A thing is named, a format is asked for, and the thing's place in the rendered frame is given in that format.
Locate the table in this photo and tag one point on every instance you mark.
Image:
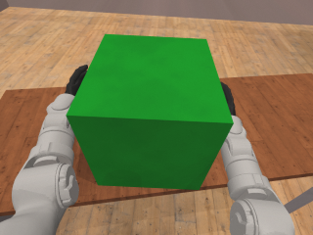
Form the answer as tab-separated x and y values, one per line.
276	111

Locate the robot right upper arm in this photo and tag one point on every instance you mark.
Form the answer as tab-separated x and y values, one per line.
259	217

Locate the robot left upper arm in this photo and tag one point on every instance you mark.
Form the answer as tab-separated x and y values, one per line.
41	196

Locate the robot left hand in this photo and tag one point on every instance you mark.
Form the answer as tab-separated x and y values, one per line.
76	80

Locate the robot right forearm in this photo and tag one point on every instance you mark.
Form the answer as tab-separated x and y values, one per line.
245	179

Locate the carton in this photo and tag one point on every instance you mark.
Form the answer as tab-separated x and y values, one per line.
150	112

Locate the robot right hand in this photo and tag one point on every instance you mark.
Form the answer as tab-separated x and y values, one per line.
229	98

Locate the robot left forearm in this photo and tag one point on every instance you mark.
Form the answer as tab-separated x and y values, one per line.
55	140

